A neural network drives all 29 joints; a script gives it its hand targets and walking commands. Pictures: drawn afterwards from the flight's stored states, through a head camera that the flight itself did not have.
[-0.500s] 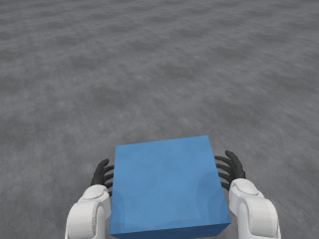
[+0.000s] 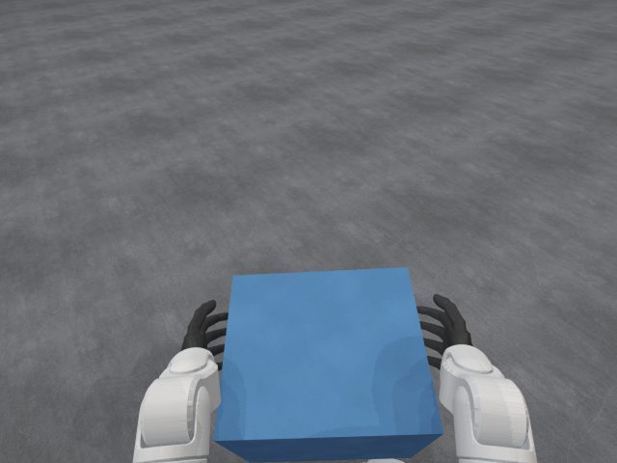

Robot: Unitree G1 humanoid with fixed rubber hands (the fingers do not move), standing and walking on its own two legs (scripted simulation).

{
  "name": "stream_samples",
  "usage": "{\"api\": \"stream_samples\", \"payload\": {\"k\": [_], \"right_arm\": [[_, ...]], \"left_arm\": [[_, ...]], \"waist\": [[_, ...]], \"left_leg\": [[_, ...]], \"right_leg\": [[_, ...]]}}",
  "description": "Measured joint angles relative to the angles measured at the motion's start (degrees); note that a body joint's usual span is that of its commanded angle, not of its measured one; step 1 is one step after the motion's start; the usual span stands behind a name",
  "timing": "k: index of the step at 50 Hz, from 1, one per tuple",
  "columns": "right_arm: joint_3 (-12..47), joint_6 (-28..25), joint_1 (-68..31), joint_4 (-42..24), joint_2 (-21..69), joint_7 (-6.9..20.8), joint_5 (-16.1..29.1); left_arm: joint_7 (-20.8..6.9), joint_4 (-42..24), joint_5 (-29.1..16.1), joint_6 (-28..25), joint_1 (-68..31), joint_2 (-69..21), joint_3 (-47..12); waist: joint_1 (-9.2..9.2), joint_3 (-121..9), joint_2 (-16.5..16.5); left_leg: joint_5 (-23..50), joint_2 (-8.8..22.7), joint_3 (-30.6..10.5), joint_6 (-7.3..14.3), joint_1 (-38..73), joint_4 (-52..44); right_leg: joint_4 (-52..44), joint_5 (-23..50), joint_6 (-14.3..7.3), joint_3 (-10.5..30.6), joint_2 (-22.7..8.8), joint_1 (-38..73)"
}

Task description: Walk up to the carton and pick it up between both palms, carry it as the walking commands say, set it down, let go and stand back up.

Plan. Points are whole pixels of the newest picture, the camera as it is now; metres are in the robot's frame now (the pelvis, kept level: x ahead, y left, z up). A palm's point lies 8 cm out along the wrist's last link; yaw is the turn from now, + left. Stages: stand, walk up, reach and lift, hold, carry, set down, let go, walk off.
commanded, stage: carry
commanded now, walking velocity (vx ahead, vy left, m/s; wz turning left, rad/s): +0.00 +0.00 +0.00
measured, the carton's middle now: (324, 370) +0.27 +0.00 -0.02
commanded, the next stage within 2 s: none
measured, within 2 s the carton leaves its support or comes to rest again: neither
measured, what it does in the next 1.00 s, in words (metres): steps on the spot: right foot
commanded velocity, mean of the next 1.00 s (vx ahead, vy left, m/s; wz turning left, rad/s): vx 0.00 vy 0.00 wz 0.00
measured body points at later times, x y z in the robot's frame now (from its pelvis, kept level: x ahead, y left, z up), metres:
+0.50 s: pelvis -0.02 -0.01 +0.02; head -0.04 -0.02 +0.47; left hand +0.24 +0.16 +0.09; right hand +0.25 -0.16 +0.08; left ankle +0.08 +0.11 -0.70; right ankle +0.00 -0.09 -0.70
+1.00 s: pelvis -0.01 -0.01 +0.02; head -0.02 -0.02 +0.47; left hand +0.25 +0.14 +0.07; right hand +0.25 -0.18 +0.06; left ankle +0.08 +0.11 -0.70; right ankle +0.00 -0.09 -0.70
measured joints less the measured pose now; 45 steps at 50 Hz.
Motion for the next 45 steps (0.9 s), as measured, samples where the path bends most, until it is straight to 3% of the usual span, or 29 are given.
{"api": "stream_samples", "payload": {"k": [2, 3, 6, 9, 11, 14, 16, 19, 27, 36, 41, 45], "right_arm": [[-0.7, -0.1, 0.5, -1.3, 0.0, -0.1, 0.2], [-1.0, 0.0, 0.9, -1.6, 0.1, -0.2, 0.7], [0.5, 2.3, 3.0, -7.8, 0.1, -1.6, 3.0], [1.8, 3.4, 4.3, -11.5, 0.1, -1.9, 2.8], [1.8, 1.3, 4.6, -5.7, 0.1, -1.2, 0.7], [1.3, 1.2, 4.4, -1.3, 0.1, -2.1, 0.6], [1.4, 1.7, 4.3, -3.9, 0.1, -3.1, 2.3], [2.2, 1.0, 3.0, -6.5, 0.1, -3.2, 2.3], [1.5, 1.0, 1.7, -3.2, 0.0, -3.1, 0.5], [1.1, 3.4, 1.9, -1.3, 0.0, -3.3, 0.7], [0.6, 2.1, 1.8, 1.0, 0.0, -2.2, 0.7], [1.1, 1.7, 2.2, -1.6, 0.0, -3.1, 1.6]], "left_arm": [[0.2, 0.6, -1.1, -1.3, -0.1, 0.0, -0.4], [0.6, 0.6, -1.5, -1.5, 0.1, 0.1, -0.7], [1.2, -6.3, -3.1, 0.8, 2.8, 0.0, -1.0], [1.0, -10.0, -2.8, 1.6, 4.3, -0.1, -1.7], [-0.5, -4.9, -1.2, 0.2, 3.7, -0.1, -1.2], [0.2, -1.9, -1.3, -0.2, 3.5, 0.0, -1.4], [1.8, -4.8, -2.7, -0.1, 3.7, 0.0, -1.7], [1.6, -7.7, -2.2, -1.5, 3.6, 0.0, -1.8], [1.1, -4.9, -1.0, -0.2, 0.4, 0.0, -1.7], [0.4, -2.4, -0.7, 0.6, 1.8, 0.0, -1.5], [0.2, -0.6, 0.2, -0.4, 1.9, 0.0, -1.3], [0.8, -1.9, -0.7, -1.7, 2.1, 0.0, -1.4]], "waist": [[0.22, 0.3, 0.9], [0.64, 0.0, 1.0], [2.02, -1.0, 0.4], [0.69, 1.4, 3.5], [0.75, -0.2, 2.5], [1.2, -1.8, 0.6], [1.56, -0.5, -0.3], [1.76, 0.2, 0.5], [2.0, -3.6, 0.7], [0.4, -5.7, 0.0], [-0.12, -5.1, -0.5], [0.03, -3.1, -0.4]], "left_leg": [[3.9, 0.2, -0.1, -0.8, -1.1, -0.6], [4.2, 0.1, 0.3, -1.0, -1.5, -0.9], [3.2, -0.2, 1.6, -1.3, -4.5, 0.6], [-3.2, 0.6, -1.6, -1.8, -5.0, 4.1], [-3.3, 0.3, -1.1, -2.1, -2.8, 2.6], [3.9, -0.3, -0.3, -1.1, 0.8, -3.2], [4.2, -0.8, 0.2, -0.6, 1.5, -4.5], [5.0, -0.3, 0.6, -0.4, 2.1, -7.0], [8.4, -0.3, 1.0, -0.7, 4.5, -13.3], [7.6, 0.2, 1.5, -1.0, 5.0, -13.1], [7.7, 0.3, 1.9, -1.1, 4.8, -13.3], [7.3, 0.6, 2.0, -1.2, 4.3, -12.6]], "right_leg": [[11.7, -1.9, -0.2, 0.7, 0.7, -0.8], [13.1, -2.9, -0.9, 1.1, 0.8, 1.0], [-0.4, -7.4, -3.5, 2.7, 0.6, 10.2], [-1.5, -5.5, -4.6, -0.4, 2.3, 11.6], [-3.7, -4.1, -4.7, -1.1, 1.8, 12.7], [-5.5, -3.3, -4.4, -1.1, 1.0, 13.5], [-6.1, -2.7, -4.1, -0.7, 0.5, 13.7], [-8.8, -0.6, -4.0, -0.3, 1.1, 14.0], [-14.1, 2.4, -4.1, 0.0, 1.4, 15.7], [-14.3, 2.2, -4.3, 0.6, 1.9, 16.0], [-14.1, 2.1, -4.4, 1.0, 1.9, 15.5], [-13.7, 1.9, -4.5, 1.1, 2.1, 15.1]]}}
